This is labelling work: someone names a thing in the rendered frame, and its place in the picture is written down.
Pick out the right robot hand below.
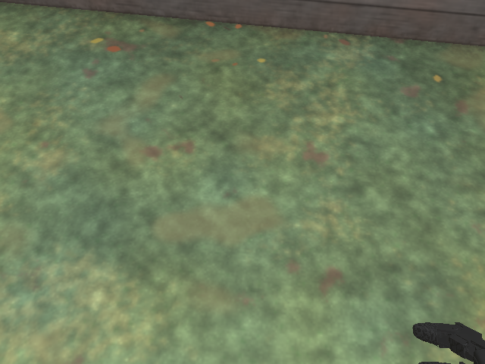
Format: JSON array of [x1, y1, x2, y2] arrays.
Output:
[[413, 322, 485, 364]]

